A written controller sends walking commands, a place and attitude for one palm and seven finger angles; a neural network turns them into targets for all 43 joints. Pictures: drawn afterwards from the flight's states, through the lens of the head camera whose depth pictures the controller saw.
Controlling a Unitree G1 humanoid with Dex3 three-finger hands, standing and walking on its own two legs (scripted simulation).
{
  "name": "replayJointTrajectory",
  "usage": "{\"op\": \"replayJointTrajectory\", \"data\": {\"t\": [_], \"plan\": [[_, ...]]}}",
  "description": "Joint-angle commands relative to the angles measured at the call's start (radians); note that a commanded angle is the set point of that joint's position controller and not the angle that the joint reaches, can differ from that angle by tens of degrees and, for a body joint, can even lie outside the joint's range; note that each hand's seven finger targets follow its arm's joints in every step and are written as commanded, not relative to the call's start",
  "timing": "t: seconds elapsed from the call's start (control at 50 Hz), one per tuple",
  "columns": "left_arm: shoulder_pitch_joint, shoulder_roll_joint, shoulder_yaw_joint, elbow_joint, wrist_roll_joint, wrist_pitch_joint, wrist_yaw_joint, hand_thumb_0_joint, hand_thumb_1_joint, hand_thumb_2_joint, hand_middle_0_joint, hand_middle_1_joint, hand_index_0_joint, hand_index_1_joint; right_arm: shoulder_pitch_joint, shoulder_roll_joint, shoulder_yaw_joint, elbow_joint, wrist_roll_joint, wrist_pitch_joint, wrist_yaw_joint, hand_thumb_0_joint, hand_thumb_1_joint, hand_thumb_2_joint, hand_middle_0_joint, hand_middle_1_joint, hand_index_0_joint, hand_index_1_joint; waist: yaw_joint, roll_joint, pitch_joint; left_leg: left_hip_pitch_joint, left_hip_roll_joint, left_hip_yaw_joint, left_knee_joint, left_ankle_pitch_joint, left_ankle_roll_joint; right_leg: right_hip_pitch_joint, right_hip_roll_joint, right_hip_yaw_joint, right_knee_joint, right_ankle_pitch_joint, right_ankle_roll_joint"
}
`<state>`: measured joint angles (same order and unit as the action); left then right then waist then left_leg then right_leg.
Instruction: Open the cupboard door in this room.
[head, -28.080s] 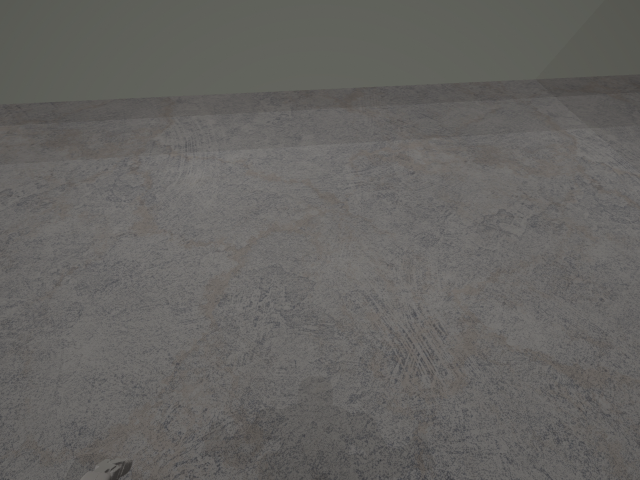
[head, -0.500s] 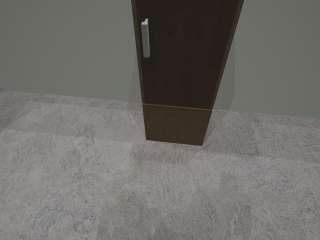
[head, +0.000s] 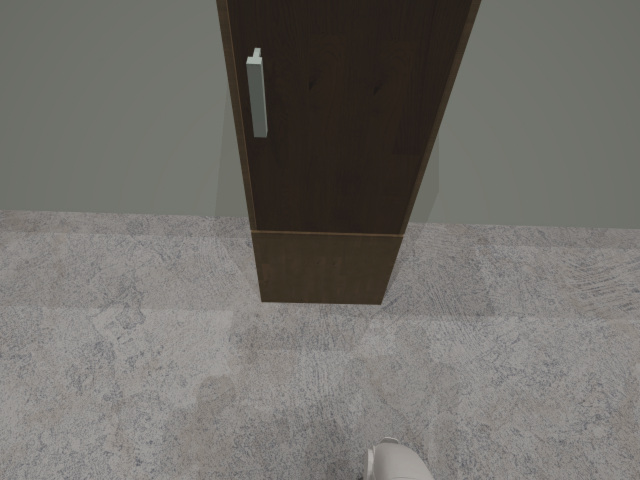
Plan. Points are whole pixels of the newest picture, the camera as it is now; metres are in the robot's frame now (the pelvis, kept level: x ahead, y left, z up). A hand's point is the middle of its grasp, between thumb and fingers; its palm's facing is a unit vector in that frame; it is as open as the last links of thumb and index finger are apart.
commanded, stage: take the last steps up to it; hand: left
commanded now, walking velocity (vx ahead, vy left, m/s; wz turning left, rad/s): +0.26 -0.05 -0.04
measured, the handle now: (259, 93) +0.73 +0.13 +0.09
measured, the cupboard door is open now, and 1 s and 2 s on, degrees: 0 0 0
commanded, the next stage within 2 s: come to a stop and stand still in 0.22 s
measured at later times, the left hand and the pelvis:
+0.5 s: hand (212, 442) +0.20 +0.16 -0.18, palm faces +0.03 -0.98 -0.20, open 7.3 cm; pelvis +0.18 -0.02 +0.00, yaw -1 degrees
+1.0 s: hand (230, 441) +0.20 +0.13 -0.16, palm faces +0.00 -0.96 -0.28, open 7.4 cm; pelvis +0.16 -0.06 +0.00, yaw -2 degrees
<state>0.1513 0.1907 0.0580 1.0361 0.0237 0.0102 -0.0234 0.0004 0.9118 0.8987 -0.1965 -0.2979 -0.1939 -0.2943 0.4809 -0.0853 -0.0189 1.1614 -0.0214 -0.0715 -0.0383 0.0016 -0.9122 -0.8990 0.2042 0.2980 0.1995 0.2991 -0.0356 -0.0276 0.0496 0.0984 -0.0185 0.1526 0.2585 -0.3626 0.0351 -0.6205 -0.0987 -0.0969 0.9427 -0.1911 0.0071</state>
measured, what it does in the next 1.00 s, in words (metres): walks ahead: right foot, then left foot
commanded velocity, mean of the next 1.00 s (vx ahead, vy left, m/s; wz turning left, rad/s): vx -0.03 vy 0.02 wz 0.00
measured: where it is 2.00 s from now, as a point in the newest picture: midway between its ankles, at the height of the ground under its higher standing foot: outside the picture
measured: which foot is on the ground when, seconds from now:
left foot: down 0.00-0.14, up 0.16-0.48, down 0.50-0.86, up 0.88-1.00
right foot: up 0.00-0.10, down 0.12-0.52, up 0.54-0.84, down 0.86-1.00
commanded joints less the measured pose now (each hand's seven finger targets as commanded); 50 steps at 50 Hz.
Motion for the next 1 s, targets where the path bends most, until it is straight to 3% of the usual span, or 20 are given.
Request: {"op": "replayJointTrajectory", "data": {"t": [0.0,0.06,0.08,0.1,0.12,0.18,0.26,0.44,0.46,0.5,0.54,0.6,0.66,0.78,0.8,0.84,0.86,0.88,0.9,0.98], "plan": [[-0.096,0.01,-0.013,-0.098,-0.01,-0.04,-0.003,0.0,0.9,0.9,-0.2,-0.3,-0.2,-0.3,0.075,-0.168,-0.032,-0.007,-0.004,-0.01,-0.011,0.0,-0.9,-0.9,0.2,0.3,0.2,0.3,0.01,0.129,0.093,-0.011,0.283,-0.107,0.057,1.012,0.085,0.037,0.06,-0.057,-0.24,-0.061,-0.052],[0.164,0.052,0.002,-0.017,-0.005,-0.058,0.008,0.0,0.9,0.9,-0.2,-0.3,-0.2,-0.3,0.019,-0.209,-0.046,-0.017,0.011,-0.006,-0.008,0.0,-0.9,-0.9,0.2,0.3,0.2,0.3,0.124,0.134,-0.061,-0.058,0.246,-0.065,0.33,1.113,0.043,0.398,0.127,-0.085,-0.389,0.048,-0.084],[0.3,0.104,0.017,0.022,0.001,-0.071,0.014,0.0,0.9,0.9,-0.2,-0.3,-0.2,-0.3,0.004,-0.2,-0.048,-0.028,0.019,-0.006,0.0,0.0,-0.9,-0.9,0.2,0.3,0.2,0.3,0.187,0.086,-0.14,-0.23,0.215,-0.054,0.538,0.909,0.017,0.66,0.05,-0.005,-0.43,0.168,-0.117],[0.405,0.209,0.042,0.047,0.005,-0.082,0.032,0.0,0.9,0.9,-0.2,-0.3,-0.2,-0.3,0.048,-0.137,-0.038,-0.051,0.033,-0.007,0.012,0.0,-0.9,-0.9,0.2,0.3,0.2,0.3,0.205,-0.151,-0.275,-0.523,0.056,-0.017,0.896,0.205,-0.026,0.931,-0.249,0.39,-0.443,0.462,-0.239],[0.395,0.241,0.044,0.057,-0.019,-0.077,0.037,0.0,0.9,0.9,-0.2,-0.3,-0.2,-0.3,0.034,-0.131,-0.038,-0.067,0.04,-0.001,0.006,0.0,-0.9,-0.9,0.2,0.3,0.2,0.3,0.167,-0.13,-0.287,-0.599,0.004,-0.123,1.15,-0.231,-0.022,0.877,-0.381,0.55,-0.524,0.615,-0.329],[0.145,0.13,0.017,-0.005,-0.022,-0.072,0.041,0.0,0.9,0.9,-0.2,-0.3,-0.2,-0.3,-0.082,-0.097,-0.043,-0.085,0.019,0.028,0.023,0.0,-0.9,-0.9,0.2,0.3,0.2,0.3,0.078,0.031,-0.017,-0.63,0.128,-0.189,1.117,-0.032,-0.012,0.459,-0.261,0.331,-0.646,0.202,-0.236],[0.054,0.063,-0.004,-0.023,-0.007,-0.081,0.045,0.0,0.9,0.9,-0.2,-0.3,-0.2,-0.3,-0.023,-0.064,-0.036,-0.079,0.001,0.066,0.027,0.0,-0.9,-0.9,0.2,0.3,0.2,0.3,-0.012,-0.061,0.006,-0.504,0.151,-0.131,0.873,0.019,-0.052,0.251,-0.169,0.114,-0.71,0.176,-0.173],[0.109,0.105,-0.007,0.011,-0.011,-0.052,0.055,0.0,0.9,0.9,-0.2,-0.3,-0.2,-0.3,-0.193,-0.107,-0.019,-0.112,0.013,0.052,0.018,0.0,-0.9,-0.9,0.2,0.3,0.2,0.3,0.025,-0.082,-0.084,-0.335,0.078,-0.099,0.262,0.269,-0.082,0.453,-0.095,0.069,-0.49,0.555,-0.12],[0.12,0.102,-0.006,0.012,-0.014,-0.042,0.06,0.0,0.9,0.9,-0.2,-0.3,-0.2,-0.3,-0.183,-0.136,-0.026,-0.109,0.014,0.049,0.016,0.0,-0.9,-0.9,0.2,0.3,0.2,0.3,0.022,-0.036,-0.097,-0.261,0.101,-0.116,0.199,0.473,-0.073,0.426,-0.075,0.068,-0.437,0.477,-0.087],[0.179,0.065,-0.014,-0.004,-0.017,-0.023,0.068,0.0,0.9,0.9,-0.2,-0.3,-0.2,-0.3,-0.177,-0.235,-0.049,-0.126,0.013,0.052,0.006,0.0,-0.9,-0.9,0.2,0.3,0.2,0.3,0.027,0.161,-0.12,-0.108,0.311,-0.269,0.228,1.07,0.035,0.301,0.018,0.021,-0.331,0.083,-0.009],[0.185,0.064,-0.01,-0.009,-0.02,-0.003,0.072,0.0,0.9,0.9,-0.2,-0.3,-0.2,-0.3,-0.199,-0.257,-0.053,-0.126,0.009,0.068,-0.007,0.0,-0.9,-0.9,0.2,0.3,0.2,0.3,0.024,0.31,-0.091,-0.153,0.412,-0.34,0.144,1.225,0.153,0.258,0.066,0.053,-0.074,-0.431,0.013],[0.15,0.092,0.014,-0.026,-0.015,0.019,0.066,0.0,0.9,0.9,-0.2,-0.3,-0.2,-0.3,-0.285,-0.251,-0.063,-0.164,0.0,0.085,-0.02,0.0,-0.9,-0.9,0.2,0.3,0.2,0.3,0.034,0.233,-0.047,-0.231,0.392,-0.303,0.145,1.04,0.184,0.193,0.063,0.127,0.125,-0.412,0.005],[0.154,0.077,0.024,-0.048,-0.016,0.026,0.058,0.0,0.9,0.9,-0.2,-0.3,-0.2,-0.3,-0.335,-0.269,-0.081,-0.198,-0.004,0.091,-0.016,0.0,-0.9,-0.9,0.2,0.3,0.2,0.3,0.038,0.159,-0.137,-0.165,0.365,-0.263,0.172,0.898,0.16,0.156,0.07,0.132,0.134,-0.359,0.021],[0.206,0.057,0.019,-0.054,-0.011,0.013,0.047,0.0,0.9,0.9,-0.2,-0.3,-0.2,-0.3,-0.388,-0.272,-0.097,-0.216,-0.003,0.099,0.006,0.0,-0.9,-0.9,0.2,0.3,0.2,0.3,0.063,0.203,-0.18,-0.292,0.29,-0.216,0.215,0.529,0.09,0.385,0.064,0.039,-0.311,-0.166,0.022],[0.25,0.08,0.02,-0.043,-0.005,0.003,0.047,0.0,0.9,0.9,-0.2,-0.3,-0.2,-0.3,-0.385,-0.254,-0.093,-0.22,0.004,0.101,0.011,0.0,-0.9,-0.9,0.2,0.3,0.2,0.3,0.085,0.127,-0.175,-0.366,0.24,-0.2,0.271,0.36,0.048,0.474,0.056,0.04,-0.469,-0.027,0.022],[0.168,0.206,0.024,-0.069,0.014,-0.01,0.052,0.0,0.9,0.9,-0.2,-0.3,-0.2,-0.3,-0.371,-0.129,-0.068,-0.247,0.016,0.109,0.027,0.0,-0.9,-0.9,0.2,0.3,0.2,0.3,0.066,-0.296,-0.066,-0.567,0.028,-0.11,0.515,-0.191,-0.064,0.396,-0.256,0.42,-0.679,0.035,-0.096],[0.129,0.21,0.019,-0.094,0.007,-0.009,0.053,0.0,0.9,0.9,-0.2,-0.3,-0.2,-0.3,-0.397,-0.166,-0.069,-0.251,0.014,0.12,0.028,0.0,-0.9,-0.9,0.2,0.3,0.2,0.3,0.084,-0.206,-0.046,-0.496,0.052,-0.188,0.605,-0.212,-0.056,0.265,-0.302,0.423,-0.717,-0.058,-0.168],[0.073,0.206,0.02,-0.105,0.011,-0.009,0.052,0.0,0.9,0.9,-0.2,-0.3,-0.2,-0.3,-0.385,-0.158,-0.071,-0.237,0.009,0.124,0.035,0.0,-0.9,-0.9,0.2,0.3,0.2,0.3,0.055,-0.126,-0.021,-0.479,0.05,-0.193,0.657,-0.153,-0.053,0.206,-0.258,0.372,-0.729,-0.175,-0.164],[0.043,0.206,0.031,-0.105,0.011,-0.01,0.057,0.0,0.9,0.9,-0.2,-0.3,-0.2,-0.3,-0.367,-0.157,-0.068,-0.228,0.007,0.127,0.036,0.0,-0.9,-0.9,0.2,0.3,0.2,0.3,0.046,-0.2,0.002,-0.502,0.058,-0.19,0.676,-0.126,-0.047,0.209,-0.241,0.394,-0.725,-0.207,-0.147],[0.066,0.164,0.017,-0.089,0.007,-0.021,0.05,0.0,0.9,0.9,-0.2,-0.3,-0.2,-0.3,-0.297,-0.18,-0.059,-0.177,0.005,0.1,0.043,0.0,-0.9,-0.9,0.2,0.3,0.2,0.3,0.054,-0.179,0.022,-0.509,0.052,-0.151,0.615,-0.036,-0.06,0.343,-0.178,0.273,-0.654,0.049,-0.129]]}}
